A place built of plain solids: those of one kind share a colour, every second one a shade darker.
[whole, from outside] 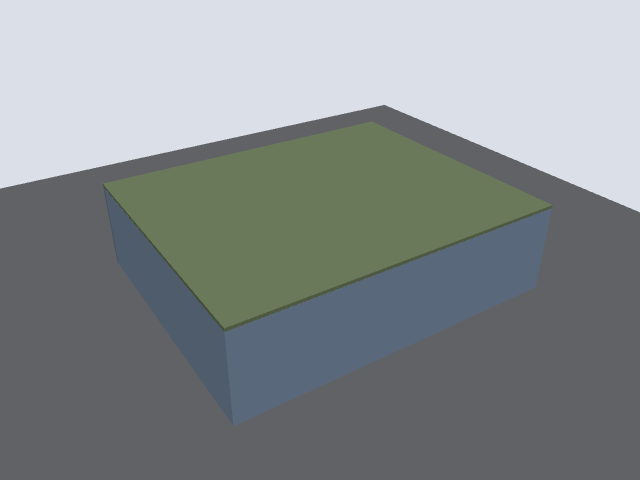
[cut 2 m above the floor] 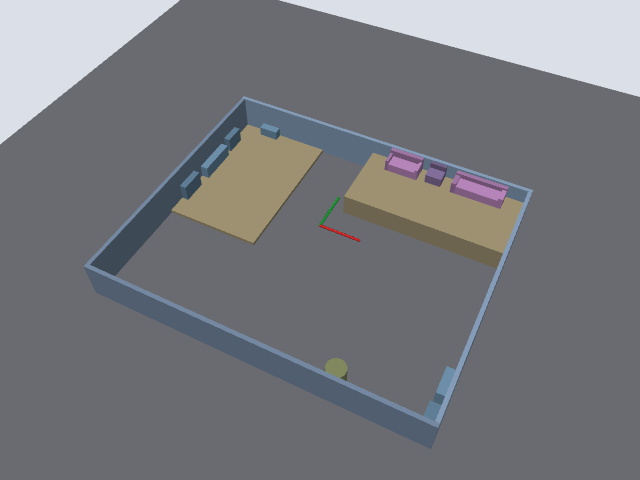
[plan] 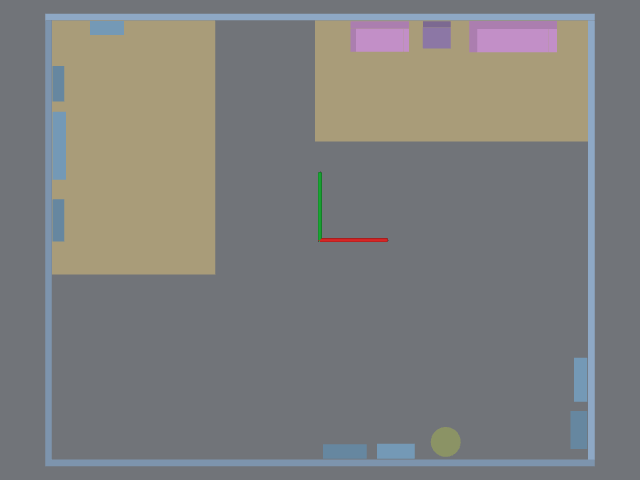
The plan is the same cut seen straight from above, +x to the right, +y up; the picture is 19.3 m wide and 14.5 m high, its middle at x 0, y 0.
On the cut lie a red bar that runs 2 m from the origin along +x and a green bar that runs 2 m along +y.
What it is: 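A loft; one open main floor with 2 platforms, their free sides bare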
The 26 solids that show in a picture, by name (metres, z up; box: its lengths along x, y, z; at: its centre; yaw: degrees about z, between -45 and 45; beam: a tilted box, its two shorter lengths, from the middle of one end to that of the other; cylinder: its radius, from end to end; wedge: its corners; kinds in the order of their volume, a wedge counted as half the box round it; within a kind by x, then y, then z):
{
 "wall_1": {"box": [0.2, 13.27, 4.44], "at": [-8.2, 0.0, 2.17]},
 "wall_2": {"box": [16.6, 0.2, 4.44], "at": [0.0, -6.73, 2.17]},
 "wall_3": {"box": [16.6, 0.2, 4.44], "at": [0.0, 6.73, 2.17]},
 "wall_4": {"box": [0.2, 13.27, 4.44], "at": [8.2, 0.0, 2.17]},
 "floor_1": {"box": [4.94, 7.68, 0.23], "at": [-5.63, 2.79, 0.06]},
 "floor_2": {"box": [8.25, 3.66, 1.24], "at": [3.97, 4.8, 0.57]},
 "roof_1": {"box": [16.6, 13.67, 0.16], "at": [0.0, 0.0, 4.47]},
 "case_1": {"box": [0.35, 1.28, 0.88], "at": [-7.9, 0.6, 0.62]},
 "case_2": {"box": [0.35, 1.08, 0.83], "at": [-7.9, 4.72, 0.59]},
 "case_3": {"box": [0.41, 2.05, 0.68], "at": [-7.88, 2.85, 0.52]},
 "case_4": {"box": [1.03, 0.43, 0.53], "at": [-6.43, 6.4, 0.44]},
 "case_5": {"box": [1.32, 0.44, 0.9], "at": [0.75, -6.39, 0.4]},
 "case_6": {"box": [1.14, 0.46, 0.61], "at": [2.29, -6.38, 0.25]},
 "case_7": {"box": [0.51, 1.16, 0.55], "at": [7.82, -5.74, 0.23]},
 "case_8": {"box": [0.41, 1.33, 0.84], "at": [7.88, -4.22, 0.37]},
 "sofa_1": {"box": [0.17, 0.7, 0.64], "at": [1.0, 6.03, 1.51]},
 "sofa_2": {"box": [1.44, 0.7, 0.46], "at": [1.81, 6.03, 1.42]},
 "sofa_3": {"box": [1.77, 0.23, 0.86], "at": [1.81, 6.5, 1.62]},
 "sofa_4": {"box": [0.17, 0.7, 0.64], "at": [2.61, 6.03, 1.51]},
 "sofa_5": {"box": [0.24, 0.7, 0.63], "at": [4.63, 6.02, 1.51]},
 "sofa_6": {"box": [2.16, 0.7, 0.48], "at": [5.83, 6.02, 1.43]},
 "sofa_7": {"box": [2.65, 0.24, 0.72], "at": [5.83, 6.5, 1.55]},
 "sofa_8": {"box": [0.24, 0.7, 0.63], "at": [7.04, 6.02, 1.51]},
 "bush_1": {"cylinder": 0.45, "from": [3.8, -6.1, 0.57], "to": [3.8, -6.1, 1.58]},
 "chair_1": {"box": [0.85, 0.64, 0.49], "at": [3.53, 6.1, 1.44]},
 "chair_2": {"box": [0.85, 0.19, 0.77], "at": [3.53, 6.52, 1.58]}
}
